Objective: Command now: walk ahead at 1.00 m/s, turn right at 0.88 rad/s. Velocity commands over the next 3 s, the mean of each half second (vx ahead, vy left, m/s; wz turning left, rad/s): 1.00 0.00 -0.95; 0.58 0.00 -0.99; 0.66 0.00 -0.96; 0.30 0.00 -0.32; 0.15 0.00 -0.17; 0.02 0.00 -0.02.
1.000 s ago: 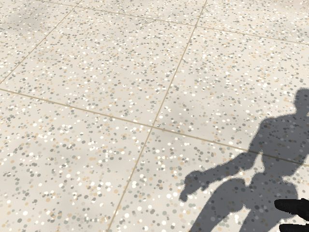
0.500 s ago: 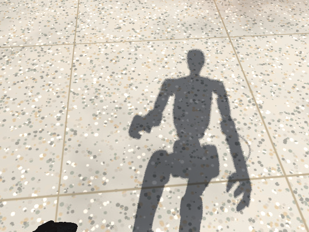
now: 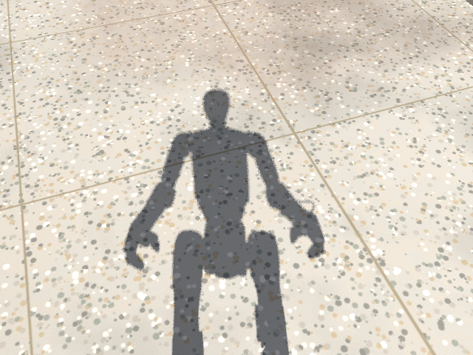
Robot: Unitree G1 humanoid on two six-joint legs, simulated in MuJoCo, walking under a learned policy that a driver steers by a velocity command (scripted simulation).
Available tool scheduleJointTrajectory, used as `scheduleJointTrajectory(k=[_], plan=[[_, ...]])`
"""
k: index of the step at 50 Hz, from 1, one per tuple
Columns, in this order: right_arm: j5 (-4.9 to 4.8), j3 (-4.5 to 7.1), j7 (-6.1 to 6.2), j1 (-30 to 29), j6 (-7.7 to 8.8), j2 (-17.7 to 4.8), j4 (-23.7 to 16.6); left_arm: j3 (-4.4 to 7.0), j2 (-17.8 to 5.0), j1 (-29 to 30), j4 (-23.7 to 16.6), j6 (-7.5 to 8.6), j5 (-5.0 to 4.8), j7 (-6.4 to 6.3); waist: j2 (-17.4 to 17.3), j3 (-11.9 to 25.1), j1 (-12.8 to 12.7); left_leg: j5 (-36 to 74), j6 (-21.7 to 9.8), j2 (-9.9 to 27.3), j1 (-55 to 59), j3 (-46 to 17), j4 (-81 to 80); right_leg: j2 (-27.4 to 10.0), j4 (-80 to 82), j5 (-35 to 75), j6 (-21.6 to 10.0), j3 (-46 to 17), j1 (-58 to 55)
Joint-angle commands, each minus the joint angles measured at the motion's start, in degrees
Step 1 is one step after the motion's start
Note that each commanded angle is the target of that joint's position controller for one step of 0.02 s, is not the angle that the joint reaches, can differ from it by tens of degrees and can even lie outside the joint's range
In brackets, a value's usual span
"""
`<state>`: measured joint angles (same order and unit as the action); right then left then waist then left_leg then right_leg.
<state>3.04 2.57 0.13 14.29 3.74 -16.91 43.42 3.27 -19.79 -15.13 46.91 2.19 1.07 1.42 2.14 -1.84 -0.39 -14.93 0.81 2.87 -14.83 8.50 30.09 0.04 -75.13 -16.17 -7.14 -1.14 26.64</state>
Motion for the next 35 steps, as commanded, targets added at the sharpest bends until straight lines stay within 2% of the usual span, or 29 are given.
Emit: scheduleJointTrajectory(k=[1,3,4,7,8,9,10,11,12,13,14,15,16,17,18,20,21,22,23,25,26,28,29,30,31,32,33,34,35], plan=[[-1.54,0.82,-0.89,6.22,1.86,-2.93,1.37,-1.15,2.78,4.92,-7.29,-1.64,0.58,1.82,-7.55,-1.99,0.73,2.35,-5.11,16.55,8.45,-13.01,-19.5,-6.76,-0.25,1.84,0.46,-2.61,16.35],[-1.77,0.72,-1.11,4.9,2.83,-2.53,2.23,-1.69,3.19,9.96,-10.36,-1.89,0.8,2.68,-7.61,-4.39,-0.78,11.33,-4.2,14.47,5.92,-4.36,-21.72,-7.14,5.22,8.18,0.51,-1.11,17.04],[-1.6,0.81,-0.97,3.05,3.11,-2.83,2.15,-1.78,2.76,11.47,-11.21,-1.91,0.51,2.99,-7.45,-5.26,-1.88,13.54,-3.76,12.73,4.83,-0.24,-22.91,-6.71,9.54,11.3,0.42,-0.02,16.16],[-1.68,1.44,-0.13,4.47,3.33,-5.7,3.43,-2.16,2.1,16.99,-13.11,-1.63,0.47,4.37,-4.38,-7.45,-1.64,24.96,-3.31,9.78,5.9,8.39,-26.1,-3.9,25.87,17.81,-1.77,7.51,9.03],[-1.82,1.68,0.1,5.84,3.19,-7.11,3.75,-2.13,2.0,17.53,-13.12,-1.45,0.43,4.49,-4.26,-6.96,-1.74,35.02,-3.17,10.1,8.39,9.43,-24.78,-2.46,28.68,18.5,-2.8,9.43,6.38],[-1.91,1.86,0.35,7.1,2.78,-8.38,3.84,-1.81,1.19,16.54,-12.53,-1.28,0.24,4.25,-4.7,-5.28,-2.5,49.85,-3.2,10.46,12.3,9.98,-21.46,-0.11,29.79,18.02,-3.67,11.34,3.77],[-1.93,2.33,0.65,7.39,1.99,-10.34,3.54,-1.34,-0.04,13.71,-11.58,-1.16,0.0,3.7,-6.22,-2.99,-4.31,62.0,-3.08,11.06,16.01,10.18,-16.38,2.0,30.23,15.37,-4.34,12.29,1.0],[-1.77,2.92,0.94,6.35,1.0,-12.58,2.91,-0.59,-1.83,7.87,-10.08,-1.11,-0.21,3.05,-7.74,0.88,-7.84,70.48,-3.05,12.08,18.07,9.92,-8.08,3.78,30.18,11.95,-5.1,12.19,-4.64],[-1.59,3.43,1.13,4.37,-0.1,-14.19,2.04,0.55,-3.9,-1.93,-7.43,-1.15,-0.3,2.3,-8.76,5.81,-12.58,75.03,-3.45,13.16,16.92,8.94,4.46,5.44,29.85,8.22,-6.12,11.26,-14.37],[-1.36,3.59,1.07,2.46,-1.07,-14.28,0.87,2.25,-6.37,-14.43,-3.27,-1.17,-0.3,1.24,-7.36,11.5,-17.23,68.94,-3.46,13.07,10.55,7.32,21.66,6.77,33.7,5.64,-7.57,8.24,-29.43],[-0.59,3.12,0.37,3.52,-1.39,-11.02,1.25,3.97,-9.02,-14.02,-1.72,-1.69,-0.65,-0.33,-0.47,9.26,-14.23,24.52,-1.84,6.33,-2.64,6.12,41.09,4.57,36.34,-0.11,-8.69,1.07,-37.86],[-0.43,1.24,-0.46,6.91,-1.0,-3.37,-3.7,4.77,-14.77,-5.91,-4.3,-2.5,0.06,-0.88,13.9,8.39,-3.94,-15.12,1.56,-2.92,-24.45,2.86,62.59,-6.87,41.95,2.89,-14.78,-25.46,-44.67],[-1.27,1.01,-0.33,3.13,0.58,-6.49,-8.64,5.27,-16.04,-8.23,-6.33,-2.94,0.55,-0.89,8.17,16.97,-6.0,-12.9,1.27,-3.09,-33.12,-9.48,64.8,-12.19,54.61,-6.96,-20.22,-43.75,-50.66],[-1.26,0.73,-0.25,-0.99,1.87,-7.44,-9.07,5.12,-13.95,-8.32,-5.4,-2.58,0.49,-1.4,1.03,10.66,-5.7,-9.3,0.78,-0.29,-35.65,-11.87,59.78,-13.08,60.78,-9.46,-18.18,-45.21,-44.99],[-1.17,0.39,-0.08,-1.81,2.28,-7.39,-8.34,4.56,-11.23,-6.97,-4.35,-1.8,0.16,-1.73,-4.08,3.35,-2.94,-6.32,0.71,1.88,-33.51,-11.89,53.54,-11.35,61.94,-5.52,-16.04,-40.73,-35.54],[0.63,-0.14,0.03,-1.15,0.72,-6.6,-7.6,3.41,-8.44,-3.3,-4.53,0.21,-0.34,-2.42,-6.57,0.3,1.69,-6.72,2.02,4.5,-25.25,-12.48,46.08,-6.45,61.19,5.7,-14.34,-31.25,-22.21],[1.11,-0.21,-0.14,-0.84,-0.53,-6.32,-7.27,2.74,-6.96,-2.84,-4.44,1.0,-0.75,-2.32,-6.82,-0.18,2.84,-7.93,2.96,5.38,-22.67,-12.2,42.79,-4.76,61.73,8.16,-14.22,-28.45,-17.63],[1.15,-0.42,-0.33,-1.59,-1.46,-5.48,-7.59,2.39,-6.32,-3.28,-4.28,1.68,-1.05,-2.0,-6.97,-0.77,3.16,-8.85,3.74,5.94,-21.42,-11.62,38.91,-3.38,62.78,8.28,-14.12,-26.42,-14.19],[0.98,-0.8,-0.55,-5.44,-1.77,-4.81,-9.33,2.42,-6.54,-4.18,-4.17,2.29,-1.01,-1.72,-6.09,-2.59,2.32,-7.54,4.26,6.05,-20.68,-10.49,33.67,-2.26,63.99,10.65,-14.19,-25.38,-10.65],[0.2,-1.65,-0.97,-14.25,-1.55,-2.94,-12.76,2.55,-6.35,-5.51,-3.64,2.83,-0.66,-1.39,-5.42,-5.16,-0.11,3.36,4.55,4.75,-19.44,-8.71,22.93,0.55,65.51,15.51,-12.54,-22.69,-7.55],[-0.17,-1.95,-1.2,-16.17,-1.39,-2.26,-13.43,2.75,-6.6,-6.08,-3.32,2.88,-0.65,-1.11,-4.67,-4.64,-1.09,10.0,4.07,3.36,-17.48,-8.02,18.14,1.91,65.16,20.0,-11.13,-21.3,-7.91],[-0.84,-2.13,-1.4,-18.17,-1.09,-2.11,-14.2,3.13,-7.2,-8.84,-2.1,2.98,-1.32,-0.66,-2.66,-2.54,-3.37,18.75,2.66,0.81,-14.09,-7.24,10.75,1.7,64.12,29.26,-8.95,-21.24,-11.81],[-1.15,-2.12,-1.34,-19.25,-0.99,-2.35,-14.85,3.28,-7.59,-9.86,-1.58,2.98,-1.57,-0.67,-1.47,-1.83,-4.2,20.58,1.95,-0.05,-12.71,-7.4,8.36,0.63,63.74,32.14,-8.33,-22.3,-14.08],[-1.15,-2.05,-1.18,-19.76,-0.82,-2.78,-15.24,3.46,-7.89,-10.23,-1.1,2.68,-1.55,-0.89,-1.71,-2.14,-4.49,20.56,1.15,-1.23,-11.81,-7.44,5.24,0.62,61.5,37.38,-7.18,-22.08,-16.81],[-1.0,-1.91,-0.87,-18.43,-0.58,-3.17,-15.1,3.61,-8.25,-10.12,-0.79,2.28,-1.62,-1.22,-1.89,-1.31,-3.93,19.74,0.36,-3.17,-7.8,-7.14,1.32,1.47,57.7,44.59,-5.14,-21.37,-18.44],[-0.85,-1.33,-0.15,-15.07,-0.35,-4.54,-14.29,3.86,-9.12,-10.41,-0.51,2.09,-1.59,-1.5,-1.0,1.4,-2.81,18.61,-0.13,-5.69,-1.39,-7.27,-0.55,2.39,51.65,53.06,-2.7,-21.82,-19.92],[-1.12,-0.28,0.78,-9.02,0.05,-7.17,-13.08,4.25,-10.51,-9.3,-0.6,2.13,-1.4,-1.61,0.42,5.15,0.55,18.73,-0.36,-6.22,7.09,-8.97,-1.47,3.04,42.32,55.75,-0.21,-22.75,-19.45],[-1.22,0.85,1.62,1.38,0.58,-9.66,-10.38,4.49,-11.39,-5.47,-1.62,2.34,-1.85,-1.45,0.28,9.25,7.0,23.66,-0.92,-3.61,18.49,-10.44,-4.48,4.96,29.96,51.84,1.85,-22.2,-15.65],[-0.01,1.92,2.1,11.49,1.12,-13.16,-7.83,3.18,-5.48,-4.05,-3.5,2.47,-2.34,-1.63,-3.69,15.31,10.02,31.75,-2.63,7.57,32.48,-16.99,-0.51,8.19,12.98,22.84,3.57,-17.74,-7.07]])
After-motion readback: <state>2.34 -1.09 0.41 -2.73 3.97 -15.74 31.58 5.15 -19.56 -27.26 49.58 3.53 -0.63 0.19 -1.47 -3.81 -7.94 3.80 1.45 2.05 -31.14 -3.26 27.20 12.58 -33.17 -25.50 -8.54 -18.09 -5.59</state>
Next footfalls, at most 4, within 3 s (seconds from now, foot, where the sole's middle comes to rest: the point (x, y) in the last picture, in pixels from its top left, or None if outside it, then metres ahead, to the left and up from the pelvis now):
0.28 right None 0.46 -0.09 -0.77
0.70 left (296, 218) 0.93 -0.16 -0.77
1.16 right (389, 244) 0.83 -0.46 -0.77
1.56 left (464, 185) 1.08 -0.78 -0.77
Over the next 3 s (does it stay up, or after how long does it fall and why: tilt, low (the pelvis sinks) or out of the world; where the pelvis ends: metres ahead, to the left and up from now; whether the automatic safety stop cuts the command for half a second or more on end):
stays up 0.94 -0.85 0.01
